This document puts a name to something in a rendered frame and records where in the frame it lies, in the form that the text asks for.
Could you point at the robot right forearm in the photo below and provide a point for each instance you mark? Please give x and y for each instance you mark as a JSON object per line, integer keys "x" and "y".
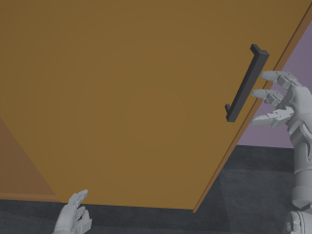
{"x": 300, "y": 130}

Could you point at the left robot hand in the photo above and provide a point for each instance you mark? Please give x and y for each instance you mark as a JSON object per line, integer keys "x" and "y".
{"x": 69, "y": 215}

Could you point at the right robot hand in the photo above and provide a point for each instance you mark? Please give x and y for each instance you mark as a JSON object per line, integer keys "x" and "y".
{"x": 298, "y": 100}

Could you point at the wardrobe door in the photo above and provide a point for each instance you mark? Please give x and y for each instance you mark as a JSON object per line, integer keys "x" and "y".
{"x": 126, "y": 98}
{"x": 18, "y": 174}

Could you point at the right robot upper arm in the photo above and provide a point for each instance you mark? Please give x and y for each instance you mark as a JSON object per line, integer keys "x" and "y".
{"x": 298, "y": 222}

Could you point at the handle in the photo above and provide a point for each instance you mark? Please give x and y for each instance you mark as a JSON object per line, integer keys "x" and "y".
{"x": 259, "y": 59}

